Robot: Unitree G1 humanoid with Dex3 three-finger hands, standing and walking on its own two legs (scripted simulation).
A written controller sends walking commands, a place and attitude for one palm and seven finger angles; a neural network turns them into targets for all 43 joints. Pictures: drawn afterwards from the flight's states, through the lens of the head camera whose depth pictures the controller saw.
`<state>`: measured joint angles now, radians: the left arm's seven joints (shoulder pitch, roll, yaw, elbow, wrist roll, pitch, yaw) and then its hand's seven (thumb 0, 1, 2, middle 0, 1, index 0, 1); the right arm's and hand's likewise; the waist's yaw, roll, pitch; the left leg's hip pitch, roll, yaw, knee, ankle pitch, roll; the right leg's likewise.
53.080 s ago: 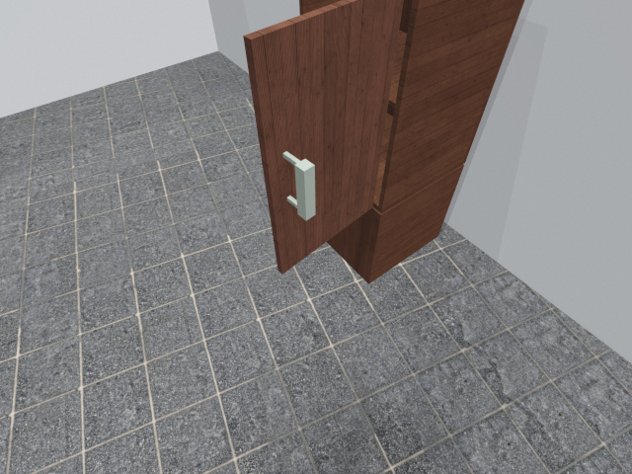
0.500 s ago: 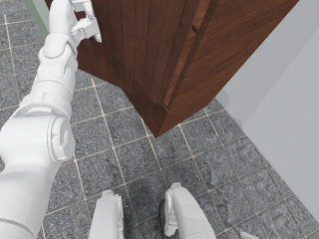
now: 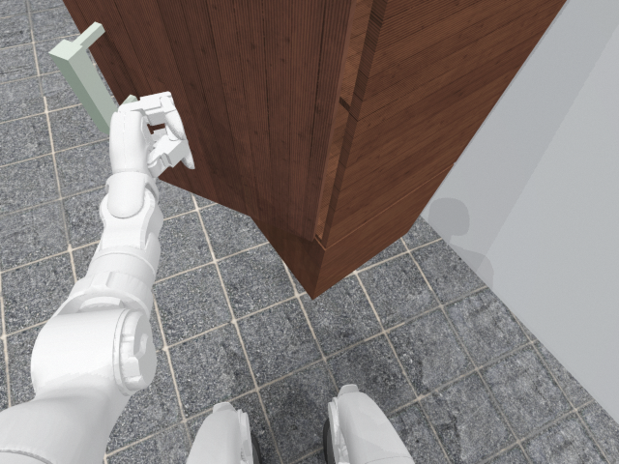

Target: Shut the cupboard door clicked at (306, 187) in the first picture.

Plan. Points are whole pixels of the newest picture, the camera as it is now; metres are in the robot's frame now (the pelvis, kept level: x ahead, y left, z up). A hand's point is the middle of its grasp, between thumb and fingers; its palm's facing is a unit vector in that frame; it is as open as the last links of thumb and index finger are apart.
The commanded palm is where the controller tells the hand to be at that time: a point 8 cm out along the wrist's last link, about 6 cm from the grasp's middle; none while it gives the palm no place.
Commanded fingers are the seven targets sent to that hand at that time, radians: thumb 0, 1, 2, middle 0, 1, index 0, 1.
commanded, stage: pull the fist back off the door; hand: left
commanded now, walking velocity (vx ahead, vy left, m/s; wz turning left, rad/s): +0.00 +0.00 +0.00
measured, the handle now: (103, 81) +0.62 +0.21 +0.06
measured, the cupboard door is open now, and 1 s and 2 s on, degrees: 31 31 31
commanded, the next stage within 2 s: draw the hand back to the body in 0.22 s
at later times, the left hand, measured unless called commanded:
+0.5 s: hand (169, 169) +0.46 +0.12 +0.08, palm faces +0.03 -1.00 -0.03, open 3.1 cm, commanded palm +0.41 +0.17 +0.09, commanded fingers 0.00 0.90 0.90 -1.30 -1.50 -1.30 -1.50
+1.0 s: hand (39, 264) +0.32 +0.18 +0.16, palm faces +0.10 -0.98 -0.18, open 3.1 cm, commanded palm +0.28 +0.24 +0.18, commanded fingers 0.00 0.90 0.90 -0.92 -1.08 -0.92 -1.08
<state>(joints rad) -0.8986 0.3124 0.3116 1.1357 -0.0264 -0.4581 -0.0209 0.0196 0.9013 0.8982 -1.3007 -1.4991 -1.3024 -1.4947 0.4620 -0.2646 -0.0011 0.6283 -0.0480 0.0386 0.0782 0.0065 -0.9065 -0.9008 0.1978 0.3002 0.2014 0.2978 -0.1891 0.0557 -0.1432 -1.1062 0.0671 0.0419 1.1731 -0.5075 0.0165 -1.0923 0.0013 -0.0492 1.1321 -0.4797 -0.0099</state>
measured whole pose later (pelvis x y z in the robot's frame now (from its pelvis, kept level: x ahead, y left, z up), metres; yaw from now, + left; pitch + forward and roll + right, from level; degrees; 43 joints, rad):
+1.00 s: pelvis +0.03 +0.00 +0.08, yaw +2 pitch +4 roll +0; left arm 0.03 0.26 0.07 0.14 -0.12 -0.14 -0.02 0.02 0.90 0.89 -1.16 -1.34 -1.16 -1.33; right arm 0.20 -0.24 0.01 0.52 0.06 0.04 -0.08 0.01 -0.91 -0.90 0.19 0.30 0.20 0.30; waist 0.00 0.04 -0.08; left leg -0.39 0.02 0.06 0.68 -0.36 0.02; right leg -0.39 -0.02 -0.04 0.67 -0.35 0.00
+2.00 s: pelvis +0.04 -0.01 +0.10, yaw +2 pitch -4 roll +0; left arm 0.46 0.34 0.34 -0.37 -0.07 -0.07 0.10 0.02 0.89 0.89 -0.22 -0.30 -0.22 -0.30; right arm 0.20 -0.23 0.02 0.63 0.01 -0.09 -0.08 0.01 -0.90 -0.90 0.20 0.30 0.20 0.30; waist 0.06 0.08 0.00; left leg -0.08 0.02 0.05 0.41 -0.26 0.00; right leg -0.07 -0.01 -0.06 0.39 -0.25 -0.01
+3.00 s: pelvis -0.11 +0.01 +0.08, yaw +6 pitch -1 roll -1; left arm 0.50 0.38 0.41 -0.53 -0.03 -0.24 0.16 0.02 0.89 0.89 -0.21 -0.30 -0.22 -0.30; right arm 0.22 -0.23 -0.01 0.60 0.00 -0.03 -0.06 0.01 -0.90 -0.90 0.20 0.30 0.20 0.30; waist 0.01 -0.01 0.01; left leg -0.48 -0.01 0.03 0.70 -0.36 0.02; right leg -0.42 -0.01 0.03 0.60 -0.16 0.03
